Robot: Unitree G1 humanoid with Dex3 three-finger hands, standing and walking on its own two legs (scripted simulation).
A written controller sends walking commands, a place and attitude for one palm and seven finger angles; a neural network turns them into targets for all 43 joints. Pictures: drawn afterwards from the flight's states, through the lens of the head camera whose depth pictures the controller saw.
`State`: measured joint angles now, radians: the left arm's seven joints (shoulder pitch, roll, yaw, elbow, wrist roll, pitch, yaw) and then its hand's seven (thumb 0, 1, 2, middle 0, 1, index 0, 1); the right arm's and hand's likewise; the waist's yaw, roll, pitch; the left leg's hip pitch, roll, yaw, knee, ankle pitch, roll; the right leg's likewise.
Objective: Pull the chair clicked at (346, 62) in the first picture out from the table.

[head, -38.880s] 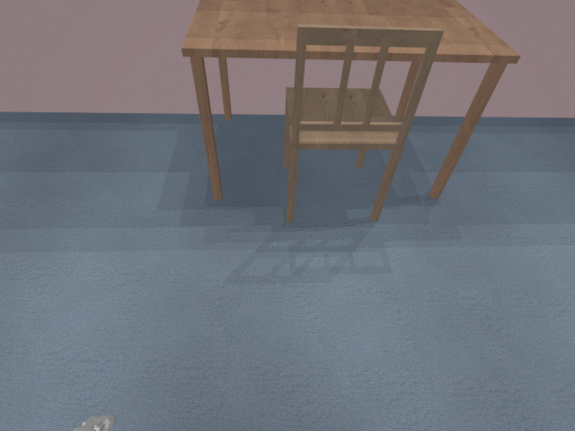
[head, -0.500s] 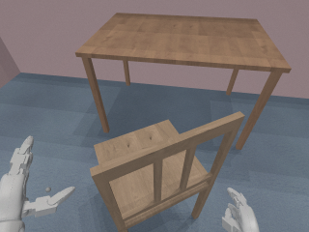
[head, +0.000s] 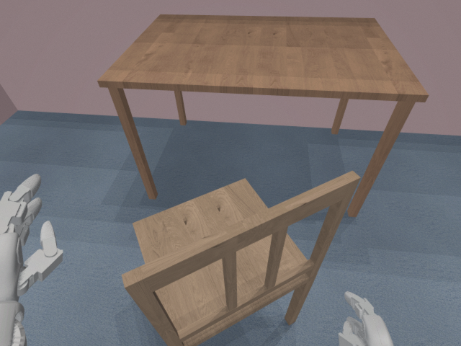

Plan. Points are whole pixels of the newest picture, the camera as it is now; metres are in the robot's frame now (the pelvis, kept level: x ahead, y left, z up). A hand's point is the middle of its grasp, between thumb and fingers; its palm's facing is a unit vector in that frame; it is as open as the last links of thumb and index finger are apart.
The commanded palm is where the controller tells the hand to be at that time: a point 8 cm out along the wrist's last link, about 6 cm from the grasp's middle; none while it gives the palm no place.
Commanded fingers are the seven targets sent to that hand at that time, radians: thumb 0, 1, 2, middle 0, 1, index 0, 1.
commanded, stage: draw the hand back to the body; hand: left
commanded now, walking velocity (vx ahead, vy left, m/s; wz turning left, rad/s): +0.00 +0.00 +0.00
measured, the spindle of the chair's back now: (230, 282) +0.27 +0.04 -0.10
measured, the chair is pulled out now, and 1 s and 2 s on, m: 0.57 0.57 0.57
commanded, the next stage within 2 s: step back with the hand held close in 0.14 s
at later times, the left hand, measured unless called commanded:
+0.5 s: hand (43, 266) +0.16 +0.26 +0.15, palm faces +0.38 -0.79 -0.48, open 7.4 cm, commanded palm +0.10 +0.30 +0.17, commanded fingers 0.00 0.90 0.90 -0.20 -0.30 -0.20 -0.30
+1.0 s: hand out of the picture +0.10 +0.27 +0.15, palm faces +0.43 -0.78 -0.45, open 7.4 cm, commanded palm +0.04 +0.31 +0.17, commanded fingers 0.00 0.90 0.90 -0.20 -0.30 -0.20 -0.30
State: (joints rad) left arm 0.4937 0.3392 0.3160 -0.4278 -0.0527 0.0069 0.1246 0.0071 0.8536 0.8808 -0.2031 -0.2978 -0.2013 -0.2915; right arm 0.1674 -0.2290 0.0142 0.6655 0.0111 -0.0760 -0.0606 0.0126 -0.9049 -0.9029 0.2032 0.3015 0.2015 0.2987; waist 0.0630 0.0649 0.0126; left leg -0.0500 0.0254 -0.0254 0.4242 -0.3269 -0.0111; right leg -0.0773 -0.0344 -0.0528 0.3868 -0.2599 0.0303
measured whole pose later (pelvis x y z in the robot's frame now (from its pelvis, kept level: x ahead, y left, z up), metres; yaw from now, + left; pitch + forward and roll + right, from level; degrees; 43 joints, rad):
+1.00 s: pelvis -0.10 +0.01 -0.01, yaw +0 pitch +1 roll -2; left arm 0.55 0.40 0.38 -0.52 -0.03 -0.14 0.17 0.01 0.89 0.90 -0.21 -0.31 -0.21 -0.30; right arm 0.20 -0.22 0.02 0.61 0.01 -0.10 -0.11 0.01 -0.90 -0.90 0.20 0.30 0.20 0.30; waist 0.02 0.01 0.01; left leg -0.37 0.02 -0.03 0.60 -0.26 0.00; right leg -0.35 -0.04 -0.05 0.47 -0.13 0.03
